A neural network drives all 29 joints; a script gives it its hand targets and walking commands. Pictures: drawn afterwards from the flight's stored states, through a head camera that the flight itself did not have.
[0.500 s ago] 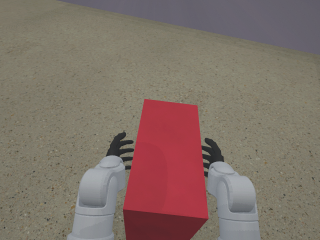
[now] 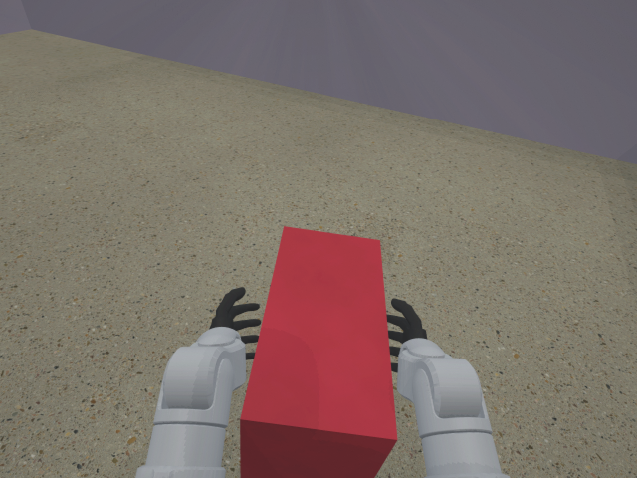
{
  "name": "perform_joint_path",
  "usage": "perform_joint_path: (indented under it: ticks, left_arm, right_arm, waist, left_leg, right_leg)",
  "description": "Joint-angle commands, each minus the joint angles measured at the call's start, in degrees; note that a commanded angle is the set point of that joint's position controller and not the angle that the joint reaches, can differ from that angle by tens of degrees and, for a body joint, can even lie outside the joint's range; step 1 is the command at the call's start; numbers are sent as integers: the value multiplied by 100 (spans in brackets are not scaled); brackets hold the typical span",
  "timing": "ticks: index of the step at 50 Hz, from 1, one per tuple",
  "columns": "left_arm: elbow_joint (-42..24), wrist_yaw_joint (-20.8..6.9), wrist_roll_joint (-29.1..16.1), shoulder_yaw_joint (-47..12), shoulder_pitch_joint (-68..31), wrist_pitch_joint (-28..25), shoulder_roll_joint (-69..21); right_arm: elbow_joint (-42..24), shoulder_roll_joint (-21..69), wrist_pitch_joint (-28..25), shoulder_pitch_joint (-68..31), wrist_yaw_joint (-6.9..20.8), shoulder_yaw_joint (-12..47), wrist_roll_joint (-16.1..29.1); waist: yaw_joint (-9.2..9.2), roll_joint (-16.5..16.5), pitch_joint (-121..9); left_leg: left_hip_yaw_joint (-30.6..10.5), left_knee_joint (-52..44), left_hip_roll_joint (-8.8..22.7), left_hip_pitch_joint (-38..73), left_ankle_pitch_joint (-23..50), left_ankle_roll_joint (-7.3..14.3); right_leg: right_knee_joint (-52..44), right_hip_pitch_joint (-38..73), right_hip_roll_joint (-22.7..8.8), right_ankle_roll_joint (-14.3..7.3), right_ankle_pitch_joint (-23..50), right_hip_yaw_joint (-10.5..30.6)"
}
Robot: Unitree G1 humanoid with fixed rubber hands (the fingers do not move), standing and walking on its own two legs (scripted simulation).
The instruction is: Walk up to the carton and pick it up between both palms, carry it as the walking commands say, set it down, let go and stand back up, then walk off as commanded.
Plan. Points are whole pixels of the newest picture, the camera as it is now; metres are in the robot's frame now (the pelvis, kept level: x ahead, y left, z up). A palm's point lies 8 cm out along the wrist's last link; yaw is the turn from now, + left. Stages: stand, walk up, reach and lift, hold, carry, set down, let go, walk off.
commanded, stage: carry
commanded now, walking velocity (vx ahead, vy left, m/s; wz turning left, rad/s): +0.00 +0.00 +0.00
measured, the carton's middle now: (312, 373) +0.31 +0.00 -0.01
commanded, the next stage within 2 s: none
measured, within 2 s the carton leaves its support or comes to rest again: neither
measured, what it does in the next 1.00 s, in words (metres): stands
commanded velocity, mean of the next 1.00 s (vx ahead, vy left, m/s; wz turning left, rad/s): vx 0.00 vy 0.00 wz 0.00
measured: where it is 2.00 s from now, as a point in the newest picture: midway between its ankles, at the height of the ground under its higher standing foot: outside the picture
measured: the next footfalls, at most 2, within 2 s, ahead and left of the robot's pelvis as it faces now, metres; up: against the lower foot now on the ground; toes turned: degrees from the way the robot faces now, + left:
none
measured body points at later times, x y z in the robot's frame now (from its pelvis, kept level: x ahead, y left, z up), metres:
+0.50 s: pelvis +0.00 +0.01 +0.00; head -0.03 +0.04 +0.45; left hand +0.31 +0.13 +0.06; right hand +0.31 -0.11 +0.06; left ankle -0.01 +0.10 -0.73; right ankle +0.07 -0.09 -0.73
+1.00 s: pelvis +0.01 +0.01 +0.00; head -0.02 +0.04 +0.45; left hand +0.32 +0.13 +0.05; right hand +0.31 -0.11 +0.05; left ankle -0.01 +0.10 -0.73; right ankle +0.07 -0.09 -0.73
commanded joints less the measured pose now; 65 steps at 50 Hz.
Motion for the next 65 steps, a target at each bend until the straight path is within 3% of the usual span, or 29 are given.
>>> perform_joint_path:
  ticks: [1, 6, 8, 10, 11, 15, 17, 18, 20, 24, 26, 28, 30, 31, 32, 33, 35, 36, 38, 43, 44, 46, 47, 50, 52, 55, 58, 59, 65]
  left_arm:
    - [-666, -814, -819, -2315, -2365, -606, -5283]
    - [-449, -816, -748, -2253, -2342, -693, -5187]
    - [-276, -812, -640, -2165, -2301, -739, -5073]
    - [-632, -795, -786, -2369, -2453, -791, -5264]
    - [-223, -803, -626, -2158, -2385, -822, -5051]
    - [-638, -786, -796, -2382, -2465, -892, -5216]
    - [-440, -779, -712, -2305, -2340, -896, -5115]
    - [-848, -764, -854, -2509, -2425, -883, -5279]
    - [-64, -783, -567, -2134, -2182, -919, -5001]
    - [-596, -777, -760, -2375, -2402, -1005, -5151]
    - [-548, -764, -746, -2354, -2352, -1008, -5124]
    - [-115, -791, -586, -2173, -2277, -1032, -4963]
    - [-451, -791, -717, -2392, -2314, -1065, -5178]
    - [-43, -792, -577, -2205, -2167, -1081, -5045]
    - [-348, -789, -670, -2335, -2210, -1093, -5142]
    - [-15, -810, -552, -2157, -2243, -1125, -4997]
    - [-366, -807, -697, -2397, -2224, -1089, -5217]
    - [58, -814, -522, -2152, -2134, -1129, -4984]
    - [-145, -823, -607, -2293, -2305, -1175, -5105]
    - [-95, -864, -604, -2361, -2250, -1218, -5154]
    - [78, -880, -558, -2284, -2292, -1242, -5128]
    - [-235, -857, -669, -2503, -2296, -1226, -5295]
    - [63, -871, -530, -2318, -2272, -1244, -5128]
    - [-209, -879, -646, -2465, -2281, -1272, -5287]
    - [78, -871, -517, -2399, -2220, -1273, -5222]
    - [-35, -915, -580, -2408, -2264, -1339, -5227]
    - [268, -944, -454, -2301, -2231, -1385, -5101]
    - [55, -943, -560, -2443, -2242, -1376, -5273]
    - [154, -960, -514, -2441, -2319, -1398, -5252]
  right_arm:
    - [-1104, 5146, -458, -2414, 754, 2076, 916]
    - [-803, 5059, -533, -2316, 761, 1998, 811]
    - [-736, 4903, -594, -2417, 782, 1907, 777]
    - [-998, 5076, -629, -2471, 780, 2072, 894]
    - [-566, 4875, -656, -2357, 785, 1846, 724]
    - [-996, 5031, -733, -2444, 765, 2068, 863]
    - [-731, 4915, -726, -2248, 765, 1952, 753]
    - [-1117, 5081, -712, -2335, 760, 2149, 915]
    - [-558, 4725, -779, -2276, 769, 1826, 654]
    - [-942, 4925, -832, -2367, 771, 2056, 818]
    - [-845, 4941, -829, -2280, 764, 2054, 813]
    - [-446, 4724, -866, -2209, 773, 1801, 620]
    - [-951, 4866, -918, -2420, 780, 2050, 798]
    - [-516, 4709, -928, -2209, 784, 1839, 623]
    - [-782, 4871, -929, -2265, 791, 2038, 756]
    - [-487, 4699, -971, -2308, 801, 1829, 615]
    - [-892, 4920, -941, -2333, 790, 2108, 784]
    - [-404, 4684, -956, -2199, 794, 1852, 589]
    - [-564, 4784, -1005, -2298, 819, 1910, 660]
    - [-541, 4855, -1050, -2283, 848, 2012, 666]
    - [-410, 4760, -1080, -2323, 849, 1878, 584]
    - [-701, 4949, -1052, -2311, 854, 2102, 727]
    - [-366, 4811, -1065, -2289, 872, 1943, 610]
    - [-661, 4964, -1097, -2329, 882, 2097, 735]
    - [-460, 4858, -1111, -2355, 901, 1996, 656]
    - [-503, 4905, -1156, -2312, 915, 2059, 665]
    - [-235, 4770, -1204, -2312, 940, 1929, 554]
    - [-541, 4882, -1204, -2398, 941, 2068, 660]
    - [-333, 4865, -1210, -2341, 975, 1986, 594]
  waist:
    - [93, 4, -1354]
    - [85, 4, -1446]
    - [84, 152, -1369]
    - [83, 209, -1398]
    - [83, 221, -1434]
    - [75, 188, -1557]
    - [73, 288, -1555]
    - [71, 260, -1573]
    - [69, 279, -1543]
    - [62, 211, -1606]
    - [61, 210, -1647]
    - [63, 313, -1614]
    - [62, 359, -1576]
    - [64, 411, -1639]
    - [60, 254, -1642]
    - [62, 333, -1638]
    - [59, 248, -1542]
    - [57, 307, -1567]
    - [59, 506, -1608]
    - [53, 277, -1492]
    - [56, 471, -1558]
    - [53, 397, -1554]
    - [56, 421, -1522]
    - [55, 390, -1612]
    - [46, 573, -1546]
    - [42, 313, -1632]
    - [45, 442, -1620]
    - [42, 466, -1564]
    - [47, 559, -1582]
  left_leg:
    - [-412, -262, 645, 347, -78, 109]
    - [-442, -272, 645, 370, 133, 144]
    - [-423, -319, 670, 388, 174, 125]
    - [-497, -401, 729, 354, 264, 140]
    - [-507, -430, 757, 400, 288, 157]
    - [-507, -389, 781, 453, 627, 153]
    - [-520, -463, 799, 416, 523, 165]
    - [-524, -450, 813, 419, 538, 151]
    - [-541, -444, 816, 420, 618, 168]
    - [-481, -353, 797, 442, 729, 136]
    - [-494, -380, 820, 450, 817, 148]
    - [-501, -402, 814, 453, 757, 158]
    - [-509, -411, 809, 476, 672, 144]
    - [-565, -429, 823, 492, 753, 183]
    - [-555, -393, 818, 456, 740, 190]
    - [-502, -372, 805, 503, 722, 173]
    - [-538, -430, 797, 363, 543, 178]
    - [-492, -399, 783, 417, 566, 169]
    - [-554, -468, 825, 448, 562, 160]
    - [-564, -462, 807, 364, 403, 192]
    - [-578, -467, 791, 375, 416, 184]
    - [-621, -550, 816, 356, 447, 213]
    - [-589, -514, 820, 357, 476, 204]
    - [-581, -488, 813, 402, 584, 202]
    - [-589, -514, 816, 454, 674, 198]
    - [-576, -433, 786, 460, 710, 211]
    - [-578, -462, 779, 441, 579, 217]
    - [-579, -473, 780, 422, 600, 209]
    - [-598, -509, 797, 514, 606, 237]
  right_leg:
    - [-890, 662, -985, 26, -573, 894]
    - [-861, 796, -1008, 58, -245, 855]
    - [-799, 742, -993, 64, -166, 830]
    - [-694, 761, -943, 90, -42, 729]
    - [-636, 771, -909, 108, 9, 681]
    - [-429, 959, -904, 103, 649, 602]
    - [-385, 959, -909, 107, 613, 573]
    - [-372, 973, -896, 121, 656, 548]
    - [-352, 964, -888, 110, 710, 542]
    - [-316, 1003, -928, 85, 1006, 561]
    - [-269, 1064, -914, 96, 1075, 509]
    - [-248, 980, -907, 77, 972, 548]
    - [-311, 921, -891, 93, 875, 540]
    - [-256, 947, -879, 86, 894, 522]
    - [-290, 983, -893, 85, 915, 524]
    - [-282, 968, -901, 77, 915, 554]
    - [-303, 995, -895, 91, 836, 536]
    - [-288, 954, -906, 92, 907, 560]
    - [-264, 917, -857, 91, 743, 507]
    - [-351, 911, -853, 103, 646, 555]
    - [-339, 917, -875, 93, 623, 580]
    - [-295, 915, -832, 114, 588, 495]
    - [-319, 912, -821, 108, 655, 527]
    - [-293, 958, -838, 80, 775, 520]
    - [-233, 881, -810, 95, 830, 462]
    - [-272, 972, -838, 93, 890, 512]
    - [-264, 976, -844, 78, 838, 514]
    - [-282, 919, -841, 80, 804, 505]
    - [-267, 835, -803, 83, 732, 498]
